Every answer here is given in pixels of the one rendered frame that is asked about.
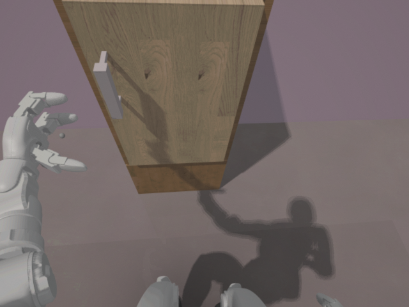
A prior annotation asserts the robot thigh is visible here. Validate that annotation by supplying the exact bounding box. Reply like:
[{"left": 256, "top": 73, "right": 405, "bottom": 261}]
[
  {"left": 220, "top": 288, "right": 266, "bottom": 307},
  {"left": 137, "top": 281, "right": 179, "bottom": 307}
]

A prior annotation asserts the robot left thigh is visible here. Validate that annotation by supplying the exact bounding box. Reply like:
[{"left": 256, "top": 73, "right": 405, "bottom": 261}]
[{"left": 137, "top": 281, "right": 179, "bottom": 307}]

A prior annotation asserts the robot right thigh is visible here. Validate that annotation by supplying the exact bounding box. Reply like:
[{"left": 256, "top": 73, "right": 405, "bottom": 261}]
[{"left": 220, "top": 288, "right": 266, "bottom": 307}]

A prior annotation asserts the cupboard door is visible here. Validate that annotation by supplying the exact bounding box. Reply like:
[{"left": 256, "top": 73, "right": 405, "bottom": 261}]
[{"left": 62, "top": 0, "right": 265, "bottom": 166}]

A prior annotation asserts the handle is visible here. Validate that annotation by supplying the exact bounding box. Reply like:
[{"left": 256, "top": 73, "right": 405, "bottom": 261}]
[{"left": 93, "top": 51, "right": 123, "bottom": 119}]

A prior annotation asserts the left robot upper arm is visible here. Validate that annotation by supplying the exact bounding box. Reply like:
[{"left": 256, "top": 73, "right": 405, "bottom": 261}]
[{"left": 0, "top": 251, "right": 57, "bottom": 307}]

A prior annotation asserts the left robot hand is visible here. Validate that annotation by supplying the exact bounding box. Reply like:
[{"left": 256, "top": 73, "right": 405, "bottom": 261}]
[{"left": 3, "top": 91, "right": 87, "bottom": 174}]

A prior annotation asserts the right robot hand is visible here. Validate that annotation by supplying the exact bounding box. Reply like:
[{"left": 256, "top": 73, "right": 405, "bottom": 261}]
[{"left": 316, "top": 293, "right": 343, "bottom": 307}]

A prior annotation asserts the left robot forearm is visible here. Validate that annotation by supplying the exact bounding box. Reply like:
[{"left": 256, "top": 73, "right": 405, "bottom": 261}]
[{"left": 0, "top": 158, "right": 44, "bottom": 261}]

